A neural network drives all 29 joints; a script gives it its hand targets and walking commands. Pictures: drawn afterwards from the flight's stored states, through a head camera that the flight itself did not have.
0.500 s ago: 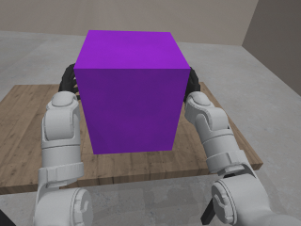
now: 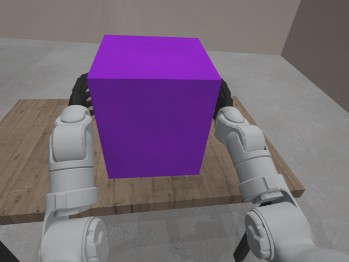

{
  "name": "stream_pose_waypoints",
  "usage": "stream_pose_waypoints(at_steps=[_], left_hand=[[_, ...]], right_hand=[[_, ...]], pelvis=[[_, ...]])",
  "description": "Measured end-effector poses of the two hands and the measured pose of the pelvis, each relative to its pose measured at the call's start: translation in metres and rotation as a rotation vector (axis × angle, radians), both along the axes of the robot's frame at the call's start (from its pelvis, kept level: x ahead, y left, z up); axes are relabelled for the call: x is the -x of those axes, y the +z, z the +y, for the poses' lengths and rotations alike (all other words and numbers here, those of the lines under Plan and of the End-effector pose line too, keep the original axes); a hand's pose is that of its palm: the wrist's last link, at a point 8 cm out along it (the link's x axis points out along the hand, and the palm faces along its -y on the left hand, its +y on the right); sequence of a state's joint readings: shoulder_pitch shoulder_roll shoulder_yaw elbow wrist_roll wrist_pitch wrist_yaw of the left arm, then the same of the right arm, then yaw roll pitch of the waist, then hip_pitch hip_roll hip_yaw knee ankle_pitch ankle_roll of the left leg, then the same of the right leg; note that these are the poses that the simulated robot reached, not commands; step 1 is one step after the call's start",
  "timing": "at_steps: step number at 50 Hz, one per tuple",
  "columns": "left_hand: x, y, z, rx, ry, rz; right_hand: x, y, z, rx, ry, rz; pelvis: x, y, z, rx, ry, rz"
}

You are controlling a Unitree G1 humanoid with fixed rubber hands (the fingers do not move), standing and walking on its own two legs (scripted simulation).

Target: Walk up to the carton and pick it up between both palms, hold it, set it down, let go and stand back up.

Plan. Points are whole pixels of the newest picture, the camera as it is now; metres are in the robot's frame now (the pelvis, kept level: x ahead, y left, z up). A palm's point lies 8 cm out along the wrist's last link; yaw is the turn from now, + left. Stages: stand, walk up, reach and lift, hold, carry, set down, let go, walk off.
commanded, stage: hold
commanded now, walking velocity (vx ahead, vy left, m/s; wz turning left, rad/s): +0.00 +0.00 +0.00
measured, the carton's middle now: (153, 107) +0.40 +0.02 +0.21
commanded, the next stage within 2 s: none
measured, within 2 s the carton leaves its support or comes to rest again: neither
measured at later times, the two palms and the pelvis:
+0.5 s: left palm (81, 110) +0.37 +0.16 +0.23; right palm (222, 111) +0.37 -0.14 +0.22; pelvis +0.00 +0.00 +0.00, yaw +0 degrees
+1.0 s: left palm (83, 109) +0.37 +0.16 +0.23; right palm (222, 110) +0.37 -0.14 +0.22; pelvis +0.01 +0.00 +0.00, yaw +0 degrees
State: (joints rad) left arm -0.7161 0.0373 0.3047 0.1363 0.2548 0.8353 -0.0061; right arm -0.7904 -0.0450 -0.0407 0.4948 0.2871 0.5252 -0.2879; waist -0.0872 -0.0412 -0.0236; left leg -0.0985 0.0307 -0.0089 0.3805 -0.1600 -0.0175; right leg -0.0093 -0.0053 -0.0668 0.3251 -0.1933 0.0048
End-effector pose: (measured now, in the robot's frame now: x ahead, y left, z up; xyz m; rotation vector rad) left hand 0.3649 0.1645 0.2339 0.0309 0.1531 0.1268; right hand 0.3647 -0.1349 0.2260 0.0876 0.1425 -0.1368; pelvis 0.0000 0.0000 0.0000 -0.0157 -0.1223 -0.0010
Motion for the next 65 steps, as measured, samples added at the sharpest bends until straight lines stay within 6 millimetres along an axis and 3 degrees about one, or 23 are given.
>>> stream_pose_waypoints(at_steps=[45,65], left_hand=[[-0.008,-0.004,-0.002,-0.010,-0.002,0.018],[0.000,-0.007,-0.001,0.001,0.008,0.001]], right_hand=[[-0.008,-0.005,-0.003,-0.003,-0.001,0.022],[-0.003,-0.006,-0.001,0.002,0.007,0.006]], pelvis=[[-0.004,0.000,-0.001,-0.001,0.001,0.009],[-0.008,0.000,-0.002,-0.001,0.000,-0.003]])
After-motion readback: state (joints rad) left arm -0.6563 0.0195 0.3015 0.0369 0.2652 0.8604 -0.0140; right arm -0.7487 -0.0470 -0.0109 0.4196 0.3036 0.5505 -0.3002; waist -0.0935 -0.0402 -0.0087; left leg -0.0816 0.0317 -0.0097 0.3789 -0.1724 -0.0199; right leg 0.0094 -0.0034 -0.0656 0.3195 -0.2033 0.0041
